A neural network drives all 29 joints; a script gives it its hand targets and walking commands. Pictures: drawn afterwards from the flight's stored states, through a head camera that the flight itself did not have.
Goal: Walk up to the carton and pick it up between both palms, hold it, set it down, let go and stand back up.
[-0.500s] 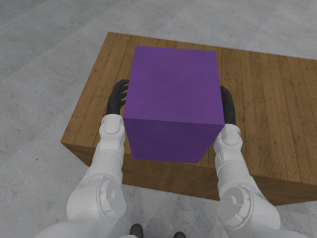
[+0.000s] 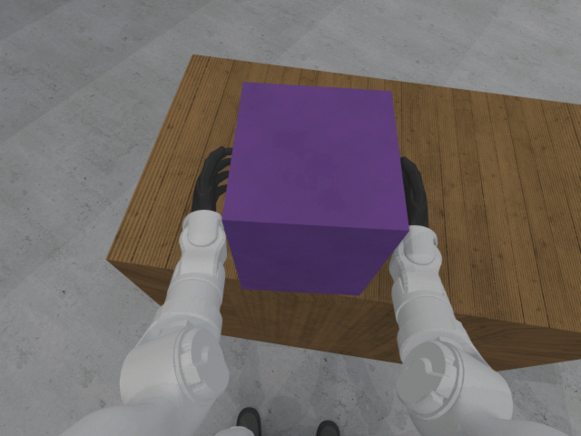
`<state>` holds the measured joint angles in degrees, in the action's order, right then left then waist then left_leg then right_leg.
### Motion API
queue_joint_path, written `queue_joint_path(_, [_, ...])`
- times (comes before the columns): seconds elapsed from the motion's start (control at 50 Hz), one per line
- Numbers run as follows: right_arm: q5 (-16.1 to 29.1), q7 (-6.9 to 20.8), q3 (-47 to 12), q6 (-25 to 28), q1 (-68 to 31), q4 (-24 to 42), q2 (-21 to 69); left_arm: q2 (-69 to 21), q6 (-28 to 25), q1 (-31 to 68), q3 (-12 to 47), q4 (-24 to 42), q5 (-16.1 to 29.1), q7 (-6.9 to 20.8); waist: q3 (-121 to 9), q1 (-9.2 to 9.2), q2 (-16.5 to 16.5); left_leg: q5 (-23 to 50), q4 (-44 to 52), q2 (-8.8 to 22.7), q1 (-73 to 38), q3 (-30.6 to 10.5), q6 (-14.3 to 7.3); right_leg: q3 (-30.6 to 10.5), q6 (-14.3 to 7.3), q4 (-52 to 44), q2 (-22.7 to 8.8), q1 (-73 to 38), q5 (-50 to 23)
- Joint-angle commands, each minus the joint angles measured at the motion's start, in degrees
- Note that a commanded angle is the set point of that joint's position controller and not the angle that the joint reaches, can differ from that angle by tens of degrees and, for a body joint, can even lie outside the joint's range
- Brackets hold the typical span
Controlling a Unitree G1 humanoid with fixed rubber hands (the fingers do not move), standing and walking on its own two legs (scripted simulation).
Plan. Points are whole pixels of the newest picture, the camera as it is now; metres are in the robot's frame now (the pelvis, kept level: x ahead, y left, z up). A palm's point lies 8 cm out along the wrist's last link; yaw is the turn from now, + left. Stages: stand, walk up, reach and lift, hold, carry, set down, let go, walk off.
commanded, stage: set down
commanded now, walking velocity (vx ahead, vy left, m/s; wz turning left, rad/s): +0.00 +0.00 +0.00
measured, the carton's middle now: (308, 201) +0.43 +0.01 +0.00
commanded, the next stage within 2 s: none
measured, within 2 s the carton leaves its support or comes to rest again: neither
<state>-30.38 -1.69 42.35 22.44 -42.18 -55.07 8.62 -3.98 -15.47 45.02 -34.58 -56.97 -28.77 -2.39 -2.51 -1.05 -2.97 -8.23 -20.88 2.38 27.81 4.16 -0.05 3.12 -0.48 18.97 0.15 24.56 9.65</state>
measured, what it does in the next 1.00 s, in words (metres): stands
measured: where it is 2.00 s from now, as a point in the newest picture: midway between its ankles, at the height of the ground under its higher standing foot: outside the picture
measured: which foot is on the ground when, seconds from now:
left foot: down 0.00-1.00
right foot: down 0.00-1.00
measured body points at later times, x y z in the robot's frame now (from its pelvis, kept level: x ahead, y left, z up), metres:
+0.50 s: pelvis -0.02 +0.01 -0.03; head +0.08 +0.01 +0.41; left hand +0.44 +0.18 +0.02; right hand +0.45 -0.15 +0.02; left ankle +0.00 +0.12 -0.74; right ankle -0.02 -0.11 -0.74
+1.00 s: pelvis -0.03 -0.01 -0.02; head +0.05 +0.00 +0.42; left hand +0.46 +0.18 +0.10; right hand +0.46 -0.17 +0.10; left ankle +0.00 +0.12 -0.74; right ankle -0.02 -0.11 -0.74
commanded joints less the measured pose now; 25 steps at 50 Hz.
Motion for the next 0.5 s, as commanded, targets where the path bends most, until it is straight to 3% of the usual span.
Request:
queue_joint_path(0.0, [0.7, 2.0, -12.3, -1.7, -22.0, -3.7, 4.4, -3.2, -0.7, 23.5, 6.5, 1.1, 1.2, -1.6, -32.6, -1.69, 3.4, 18.7, -2.1, -0.8, -13.8, 2.8, -0.3, 0.4, 1.7, 1.8, 0.4, -12.9, -17.2])
queue_joint_path(0.04, [9.1, -0.8, -16.7, -1.8, -24.3, -4.7, -4.7, 4.6, -1.4, 24.9, 9.6, -0.1, 7.1, -4.4, -37.3, -2.07, 4.9, 21.9, -4.7, -0.7, -13.0, 2.6, 0.6, -0.9, 1.1, 3.3, 1.2, -12.0, -20.2])
queue_joint_path(0.08, [16.9, -2.8, -22.4, -2.0, -27.6, -6.4, -6.1, 7.1, -2.6, 29.0, 13.6, -2.4, 12.9, -5.7, -43.1, -2.24, 6.2, 22.9, -7.9, -1.0, -10.8, 2.6, 1.2, -1.7, 0.7, 5.3, 1.5, -10.5, -22.5])
queue_joint_path(0.16, [25.7, -4.7, -28.8, -1.3, -32.7, -8.1, -12.0, 13.1, -6.6, 34.4, 17.5, -8.7, 20.8, -6.5, -52.5, -2.66, 6.3, 24.1, -12.6, -1.0, -7.6, 1.4, 2.6, -2.0, 0.9, 9.6, 1.7, -9.4, -26.5])
queue_joint_path(0.24, [31.7, -4.8, -32.6, -1.7, -37.2, -11.5, -18.6, 17.0, -7.8, 36.8, 21.4, -16.9, 26.7, -6.0, -53.2, -1.92, 4.6, 24.7, -15.6, -0.9, -10.8, -0.1, 3.8, -0.5, 0.9, 10.6, 2.8, -1.3, -21.1])
queue_joint_path(0.3, [35.5, -4.7, -34.5, -1.3, -38.6, -14.6, -22.0, 17.2, -8.1, 37.3, 25.5, -20.7, 30.7, -5.5, -51.5, -0.97, 5.3, 26.6, -17.4, -0.3, -15.0, -1.2, 4.6, 0.4, 0.5, 10.2, 3.4, 6.1, -16.9])
queue_joint_path(0.4, [39.5, -4.0, -36.5, -1.1, -42.3, -13.0, -26.8, 19.4, -8.3, 41.2, 29.4, -18.2, 35.6, -5.0, -58.7, -0.57, 6.2, 30.8, -19.2, -0.4, -18.3, -2.0, 5.5, 1.3, 0.5, 11.4, 4.0, 10.2, -18.0])
queue_joint_path(0.46, [41.3, -3.2, -38.1, -2.9, -42.4, -16.7, -27.8, 19.4, -6.6, 40.9, 31.1, -21.8, 36.8, -4.1, -53.3, -0.36, 5.6, 26.9, -18.4, -0.2, -16.2, -2.2, 5.6, 1.0, 0.3, 10.5, 3.7, 11.1, -14.6])
queue_joint_path(0.48, [41.8, -3.0, -37.6, -3.1, -42.7, -15.7, -29.1, 20.5, -6.5, 42.1, 31.3, -19.4, 37.5, -4.1, -54.2, 0.01, 5.6, 25.5, -18.0, -0.3, -15.7, -2.0, 5.4, 1.2, 0.5, 10.6, 3.8, 11.1, -14.4])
